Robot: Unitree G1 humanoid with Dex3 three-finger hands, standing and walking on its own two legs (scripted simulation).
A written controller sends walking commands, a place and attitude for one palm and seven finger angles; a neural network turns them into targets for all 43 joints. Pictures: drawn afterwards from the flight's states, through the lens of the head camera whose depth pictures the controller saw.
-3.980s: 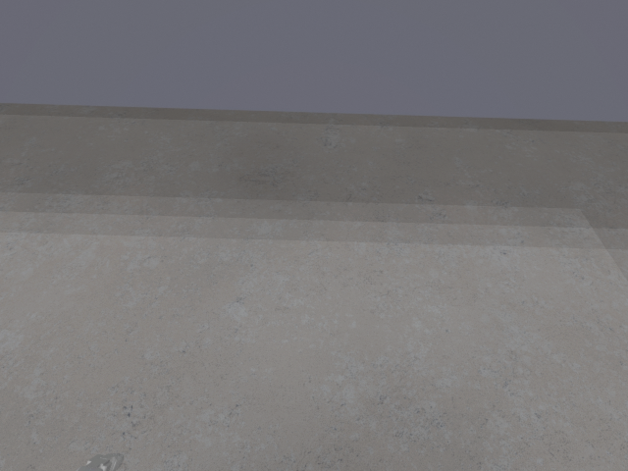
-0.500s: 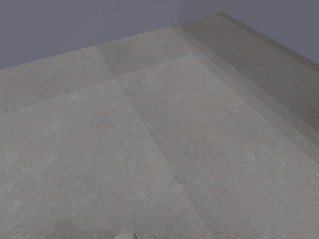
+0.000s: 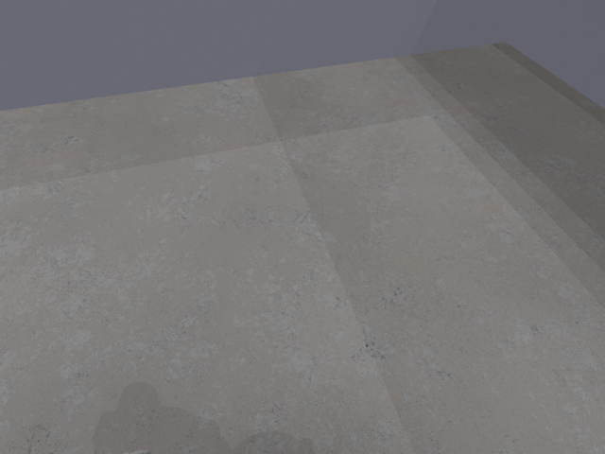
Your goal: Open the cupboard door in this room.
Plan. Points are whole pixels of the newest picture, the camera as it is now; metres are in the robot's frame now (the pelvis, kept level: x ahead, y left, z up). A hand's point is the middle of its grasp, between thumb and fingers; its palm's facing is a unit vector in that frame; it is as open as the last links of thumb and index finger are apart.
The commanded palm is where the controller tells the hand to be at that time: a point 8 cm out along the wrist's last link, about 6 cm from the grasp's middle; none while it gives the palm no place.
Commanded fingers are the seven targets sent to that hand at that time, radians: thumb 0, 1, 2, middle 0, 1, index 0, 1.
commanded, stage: turn or walk to find it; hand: left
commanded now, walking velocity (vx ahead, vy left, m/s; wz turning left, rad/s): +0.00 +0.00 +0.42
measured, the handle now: out of the picture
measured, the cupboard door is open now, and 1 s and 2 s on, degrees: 0 0 0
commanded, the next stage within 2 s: none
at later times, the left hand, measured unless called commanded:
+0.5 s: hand out of the picture -0.05 +0.20 -0.18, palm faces +0.29 -0.93 -0.23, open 7.4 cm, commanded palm none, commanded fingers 0.00 0.90 0.90 -0.20 -0.30 -0.20 -0.30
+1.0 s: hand out of the picture -0.03 +0.21 -0.15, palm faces +0.43 -0.86 -0.28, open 7.4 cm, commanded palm none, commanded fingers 0.00 0.90 0.90 -0.20 -0.30 -0.20 -0.30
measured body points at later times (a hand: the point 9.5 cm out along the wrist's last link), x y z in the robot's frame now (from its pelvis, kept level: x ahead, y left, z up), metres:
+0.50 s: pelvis -0.03 -0.01 -0.01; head -0.01 +0.01 +0.44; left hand -0.06 +0.24 -0.16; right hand +0.10 -0.25 -0.15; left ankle -0.07 +0.11 -0.73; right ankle +0.00 -0.13 -0.74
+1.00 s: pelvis -0.04 -0.02 -0.01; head -0.01 -0.03 +0.44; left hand -0.05 +0.25 -0.13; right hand +0.11 -0.22 -0.17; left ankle -0.07 +0.11 -0.73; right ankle +0.00 -0.12 -0.74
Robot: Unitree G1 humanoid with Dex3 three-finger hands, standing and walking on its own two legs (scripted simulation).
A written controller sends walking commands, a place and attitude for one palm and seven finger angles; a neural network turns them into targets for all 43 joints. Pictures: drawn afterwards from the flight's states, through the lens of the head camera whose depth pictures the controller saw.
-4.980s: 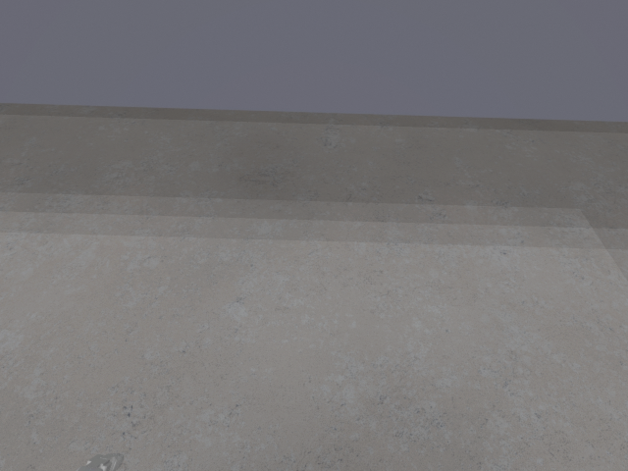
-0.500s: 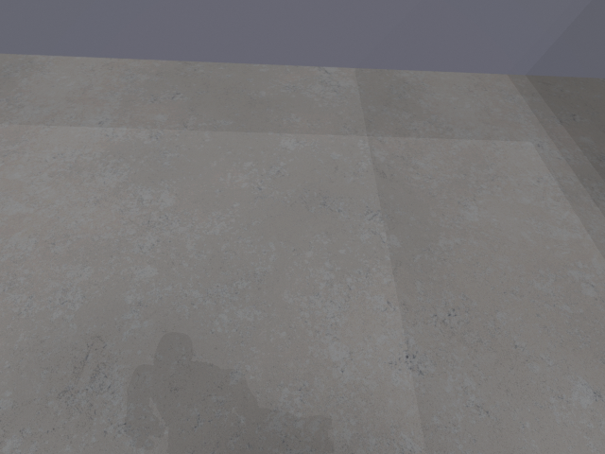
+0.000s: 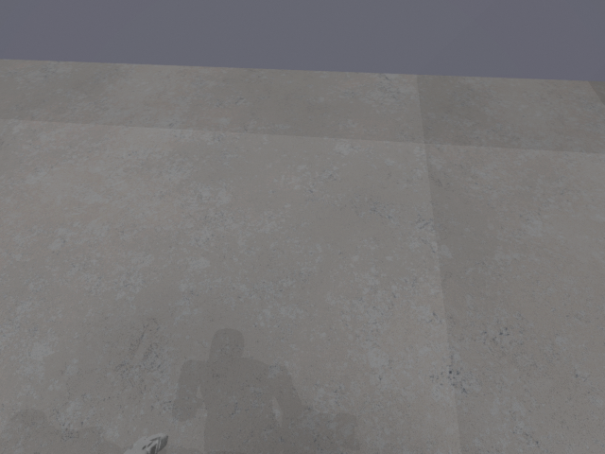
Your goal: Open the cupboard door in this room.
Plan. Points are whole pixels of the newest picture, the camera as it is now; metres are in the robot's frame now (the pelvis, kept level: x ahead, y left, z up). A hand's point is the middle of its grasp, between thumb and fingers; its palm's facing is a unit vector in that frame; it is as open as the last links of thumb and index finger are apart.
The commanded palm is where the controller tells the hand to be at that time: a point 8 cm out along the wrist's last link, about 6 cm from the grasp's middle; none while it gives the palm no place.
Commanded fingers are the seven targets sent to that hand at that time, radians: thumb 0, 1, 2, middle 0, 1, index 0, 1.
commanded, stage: turn or walk to find it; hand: left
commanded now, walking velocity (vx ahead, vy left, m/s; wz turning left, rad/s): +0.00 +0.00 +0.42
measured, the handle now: out of the picture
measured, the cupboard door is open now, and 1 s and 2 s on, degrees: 0 0 0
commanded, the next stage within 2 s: none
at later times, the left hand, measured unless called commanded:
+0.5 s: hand out of the picture -0.04 +0.24 -0.18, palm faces +0.28 -0.93 -0.25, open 7.4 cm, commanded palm none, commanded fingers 0.00 0.90 0.90 -0.20 -0.30 -0.20 -0.30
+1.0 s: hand out of the picture -0.03 +0.20 -0.14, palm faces +0.45 -0.85 -0.27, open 7.4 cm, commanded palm none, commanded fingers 0.00 0.90 0.90 -0.20 -0.30 -0.20 -0.30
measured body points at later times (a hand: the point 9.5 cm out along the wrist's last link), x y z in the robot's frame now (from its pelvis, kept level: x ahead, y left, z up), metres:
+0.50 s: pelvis -0.01 +0.03 +0.00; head +0.02 +0.06 +0.45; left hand -0.05 +0.29 -0.16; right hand +0.14 -0.20 -0.13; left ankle -0.04 +0.13 -0.73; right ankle -0.02 -0.11 -0.68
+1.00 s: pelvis -0.01 -0.01 +0.01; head +0.02 -0.03 +0.46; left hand -0.05 +0.24 -0.12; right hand +0.15 -0.22 -0.15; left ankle -0.10 +0.11 -0.64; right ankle +0.02 -0.10 -0.73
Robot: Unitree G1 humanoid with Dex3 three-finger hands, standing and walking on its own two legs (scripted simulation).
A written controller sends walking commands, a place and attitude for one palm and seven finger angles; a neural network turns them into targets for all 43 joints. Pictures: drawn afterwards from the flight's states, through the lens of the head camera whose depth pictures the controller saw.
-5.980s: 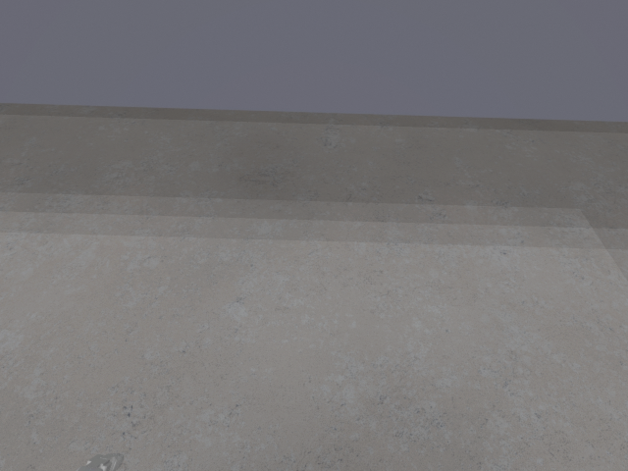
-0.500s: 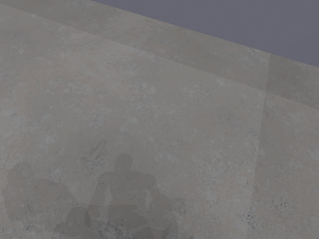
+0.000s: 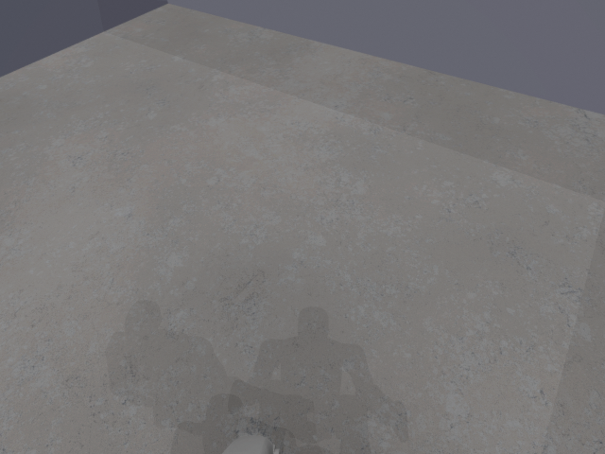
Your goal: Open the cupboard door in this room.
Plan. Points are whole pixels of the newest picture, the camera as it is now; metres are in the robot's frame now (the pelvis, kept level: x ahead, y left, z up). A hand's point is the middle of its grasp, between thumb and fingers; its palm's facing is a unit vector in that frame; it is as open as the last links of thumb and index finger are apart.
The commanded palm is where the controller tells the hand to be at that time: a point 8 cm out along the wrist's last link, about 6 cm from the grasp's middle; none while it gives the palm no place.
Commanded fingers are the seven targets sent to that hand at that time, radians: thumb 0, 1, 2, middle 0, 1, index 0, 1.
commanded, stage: turn or walk to find it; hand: left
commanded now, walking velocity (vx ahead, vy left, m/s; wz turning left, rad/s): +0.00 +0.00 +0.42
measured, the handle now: out of the picture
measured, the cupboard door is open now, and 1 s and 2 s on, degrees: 0 0 0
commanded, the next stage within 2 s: none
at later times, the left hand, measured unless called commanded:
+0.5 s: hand out of the picture +0.00 +0.27 -0.17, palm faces +0.24 -0.94 -0.25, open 7.4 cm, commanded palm none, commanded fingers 0.00 0.90 0.90 -0.20 -0.30 -0.20 -0.30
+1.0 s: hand out of the picture -0.06 +0.20 -0.16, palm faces +0.43 -0.87 -0.25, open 7.4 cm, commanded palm none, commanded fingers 0.00 0.90 0.90 -0.20 -0.30 -0.20 -0.30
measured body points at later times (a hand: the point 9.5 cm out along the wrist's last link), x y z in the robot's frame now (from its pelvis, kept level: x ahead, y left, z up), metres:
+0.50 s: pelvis -0.02 +0.05 +0.00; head +0.00 +0.07 +0.45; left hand -0.01 +0.32 -0.15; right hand +0.11 -0.17 -0.13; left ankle -0.02 +0.14 -0.74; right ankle -0.01 -0.11 -0.67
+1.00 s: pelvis -0.04 +0.00 +0.00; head -0.01 -0.01 +0.45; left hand -0.08 +0.24 -0.14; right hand +0.10 -0.23 -0.16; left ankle -0.12 +0.13 -0.68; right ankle +0.00 -0.10 -0.74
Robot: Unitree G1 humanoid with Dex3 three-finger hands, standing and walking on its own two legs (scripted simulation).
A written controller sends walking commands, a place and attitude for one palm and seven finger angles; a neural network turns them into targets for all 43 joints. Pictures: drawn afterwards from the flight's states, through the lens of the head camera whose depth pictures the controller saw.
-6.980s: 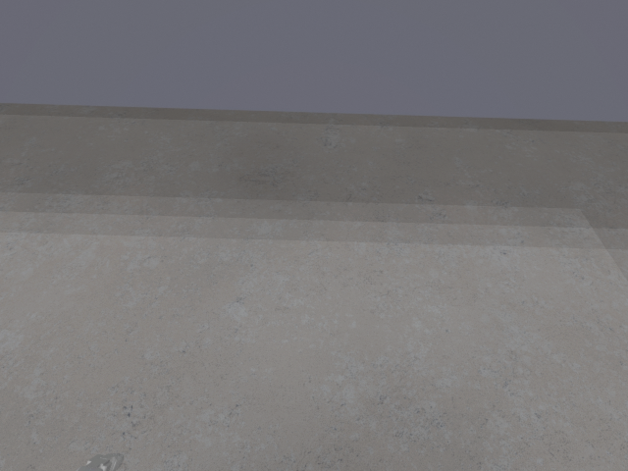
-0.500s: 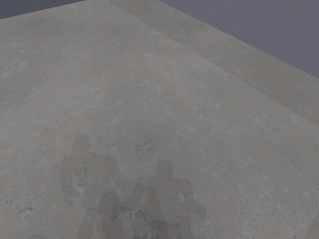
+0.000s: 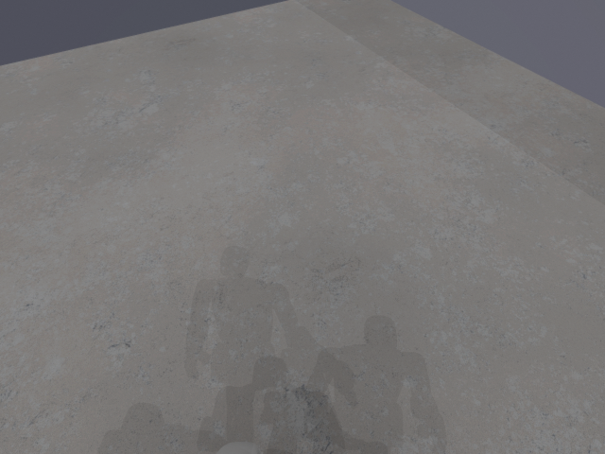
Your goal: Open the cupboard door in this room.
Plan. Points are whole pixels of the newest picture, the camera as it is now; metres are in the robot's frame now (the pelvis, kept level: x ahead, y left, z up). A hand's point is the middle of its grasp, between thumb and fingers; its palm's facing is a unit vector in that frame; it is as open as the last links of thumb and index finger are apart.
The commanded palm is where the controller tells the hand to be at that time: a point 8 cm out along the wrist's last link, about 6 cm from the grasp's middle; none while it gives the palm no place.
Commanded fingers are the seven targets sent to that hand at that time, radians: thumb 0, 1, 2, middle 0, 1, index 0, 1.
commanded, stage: turn or walk to find it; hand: left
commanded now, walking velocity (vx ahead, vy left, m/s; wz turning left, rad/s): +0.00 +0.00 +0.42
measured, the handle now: out of the picture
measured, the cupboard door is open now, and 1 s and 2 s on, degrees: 0 0 0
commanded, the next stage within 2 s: none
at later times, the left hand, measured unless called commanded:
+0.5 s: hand out of the picture +0.03 +0.24 -0.16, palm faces +0.23 -0.93 -0.28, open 7.4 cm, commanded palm none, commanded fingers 0.00 0.90 0.90 -0.20 -0.30 -0.20 -0.30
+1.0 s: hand out of the picture -0.10 +0.23 -0.19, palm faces +0.46 -0.86 -0.23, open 7.4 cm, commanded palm none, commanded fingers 0.00 0.90 0.90 -0.20 -0.30 -0.20 -0.30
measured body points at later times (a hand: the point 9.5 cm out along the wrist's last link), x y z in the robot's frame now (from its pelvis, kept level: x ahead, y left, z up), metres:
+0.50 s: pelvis -0.02 +0.02 +0.00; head +0.01 +0.02 +0.44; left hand +0.02 +0.29 -0.14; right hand +0.11 -0.20 -0.15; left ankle -0.03 +0.15 -0.74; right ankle +0.00 -0.10 -0.72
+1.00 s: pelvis -0.04 +0.03 -0.02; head -0.02 +0.07 +0.43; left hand -0.13 +0.27 -0.18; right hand +0.15 -0.17 -0.15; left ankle -0.09 +0.13 -0.74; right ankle +0.00 -0.10 -0.73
